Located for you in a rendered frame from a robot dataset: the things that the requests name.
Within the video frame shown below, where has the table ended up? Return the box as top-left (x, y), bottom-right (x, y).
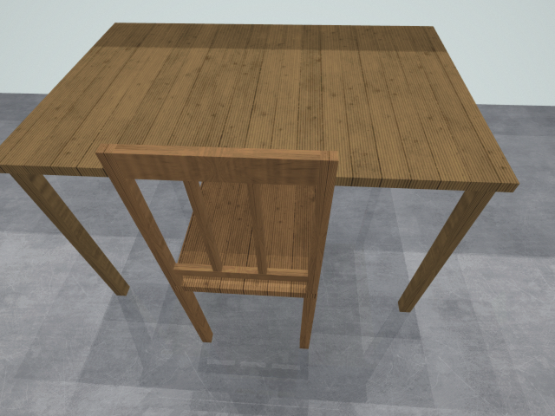
top-left (0, 23), bottom-right (519, 312)

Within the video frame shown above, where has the chair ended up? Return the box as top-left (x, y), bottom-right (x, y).
top-left (95, 144), bottom-right (338, 349)

